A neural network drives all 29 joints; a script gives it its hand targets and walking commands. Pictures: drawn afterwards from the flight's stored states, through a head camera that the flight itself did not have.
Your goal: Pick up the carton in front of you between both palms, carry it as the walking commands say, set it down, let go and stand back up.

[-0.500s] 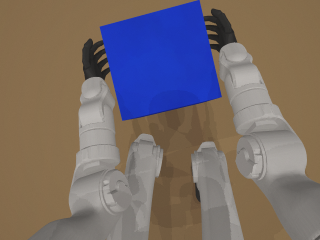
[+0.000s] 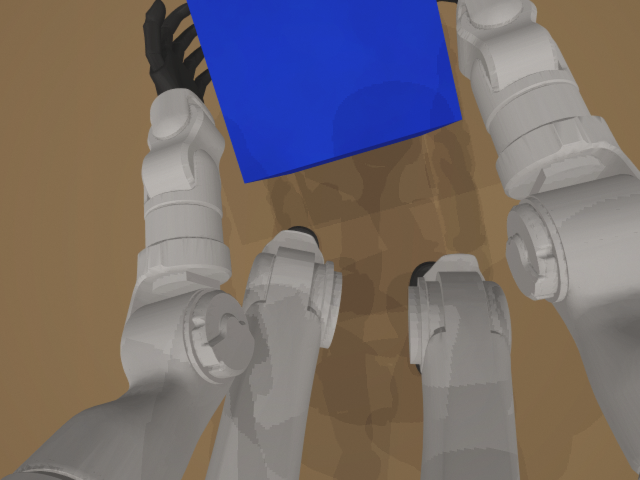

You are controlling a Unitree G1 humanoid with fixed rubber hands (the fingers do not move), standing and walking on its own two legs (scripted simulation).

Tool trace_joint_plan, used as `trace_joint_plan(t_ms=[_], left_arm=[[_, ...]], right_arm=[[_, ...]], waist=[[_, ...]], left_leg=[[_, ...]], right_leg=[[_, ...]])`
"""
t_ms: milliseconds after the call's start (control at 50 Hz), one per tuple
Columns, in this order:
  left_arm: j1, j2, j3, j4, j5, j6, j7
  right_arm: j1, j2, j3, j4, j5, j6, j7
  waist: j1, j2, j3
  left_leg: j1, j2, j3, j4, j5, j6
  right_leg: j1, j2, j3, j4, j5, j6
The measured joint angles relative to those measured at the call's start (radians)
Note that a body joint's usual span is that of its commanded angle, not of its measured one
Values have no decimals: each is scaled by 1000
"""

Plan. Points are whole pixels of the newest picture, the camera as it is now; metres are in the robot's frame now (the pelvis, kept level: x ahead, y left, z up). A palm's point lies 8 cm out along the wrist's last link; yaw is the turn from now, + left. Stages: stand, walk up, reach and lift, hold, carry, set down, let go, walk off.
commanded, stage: set down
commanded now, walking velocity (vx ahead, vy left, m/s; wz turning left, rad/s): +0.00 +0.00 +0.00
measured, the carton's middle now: (330, 72) +0.50 +0.07 -0.25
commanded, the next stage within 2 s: none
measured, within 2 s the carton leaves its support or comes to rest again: rests again in 0.60 s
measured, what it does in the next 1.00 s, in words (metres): stands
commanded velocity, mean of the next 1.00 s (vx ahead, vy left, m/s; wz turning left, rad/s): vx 0.00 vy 0.00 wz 0.00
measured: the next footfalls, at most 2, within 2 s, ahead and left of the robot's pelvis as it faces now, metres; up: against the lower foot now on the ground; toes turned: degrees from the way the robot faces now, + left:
none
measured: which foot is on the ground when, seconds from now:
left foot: down 0.00-1.00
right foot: down 0.00-1.00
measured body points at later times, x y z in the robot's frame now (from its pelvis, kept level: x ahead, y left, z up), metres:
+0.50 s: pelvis +0.00 +0.00 -0.02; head +0.36 -0.02 +0.26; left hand +0.47 +0.22 -0.18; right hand +0.57 -0.07 -0.20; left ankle +0.13 +0.14 -0.37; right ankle +0.09 -0.11 -0.37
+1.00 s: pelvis +0.00 +0.00 -0.03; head +0.36 -0.03 +0.24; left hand +0.48 +0.23 -0.19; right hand +0.57 -0.07 -0.21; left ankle +0.13 +0.14 -0.37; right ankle +0.09 -0.11 -0.37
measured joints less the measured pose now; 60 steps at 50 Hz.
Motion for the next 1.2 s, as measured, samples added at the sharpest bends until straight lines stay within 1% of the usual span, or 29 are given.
trace_joint_plan(t_ms=[120,440,600,820,920,1000,1060,1100,1160,1200], left_arm=[[5,5,12,32,2,-21,-18],[-35,33,18,134,42,-33,-72],[-56,62,44,173,60,-47,-91],[-76,102,75,224,80,-58,-120],[-87,109,78,245,81,-60,-134],[-96,109,80,265,80,-72,-137],[-105,109,70,295,65,-99,-138],[-111,119,35,333,37,-124,-125],[-115,152,-38,397,-41,-162,-91],[-113,180,-88,427,-103,-184,-76]], right_arm=[[-9,7,-5,40,-6,-13,-6],[-21,-13,-4,124,-6,-44,0],[-43,-4,-23,138,-30,-49,33],[-48,12,-72,122,-81,-57,84],[-45,14,-93,112,-108,-65,92],[-47,2,-81,110,-110,-67,100],[-47,-18,-61,111,-90,-73,102],[-41,-40,-36,108,-58,-86,89],[-35,-98,25,104,12,-103,60],[-32,-143,73,101,66,-111,54]], waist=[[1,0,-17],[12,5,14],[1,12,33],[-12,28,51],[-12,37,60],[-8,45,71],[1,51,86],[6,55,100],[10,65,124],[10,69,135]], left_leg=[[-12,5,3,26,-17,0],[-8,17,10,56,-19,3],[-6,21,15,67,-19,5],[-8,25,24,82,-18,11],[-8,26,29,91,-19,12],[-5,26,33,97,-16,12],[0,28,37,101,-14,12],[3,32,42,102,-10,13],[4,41,54,97,-1,23],[0,50,63,93,4,34]], right_leg=[[-12,-8,-9,28,-19,-12],[-14,-25,-23,60,-19,-28],[-14,-38,-29,74,-20,-38],[-16,-60,-36,93,-23,-50],[-16,-69,-36,105,-26,-54],[-14,-75,-36,113,-25,-56],[-10,-79,-35,118,-22,-55],[-8,-83,-32,120,-20,-54],[-6,-94,-29,118,-16,-53],[-8,-102,-28,115,-14,-53]])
